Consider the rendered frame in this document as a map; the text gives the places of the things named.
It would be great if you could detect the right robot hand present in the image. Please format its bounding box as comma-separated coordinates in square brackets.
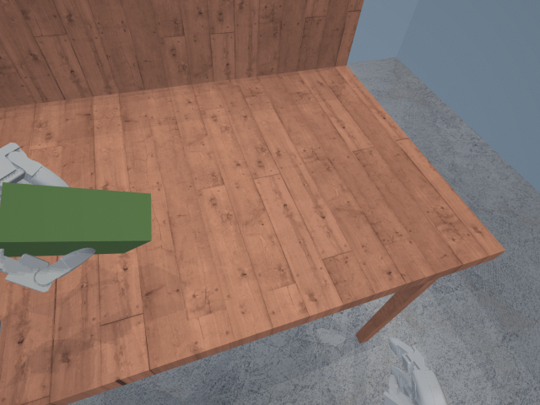
[384, 337, 449, 405]

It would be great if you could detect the table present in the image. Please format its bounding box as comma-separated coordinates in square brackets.
[0, 0, 505, 405]

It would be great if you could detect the sponge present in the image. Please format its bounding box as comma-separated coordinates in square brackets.
[0, 182, 152, 257]

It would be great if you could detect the left robot hand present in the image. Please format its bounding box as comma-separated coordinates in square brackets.
[0, 143, 96, 292]

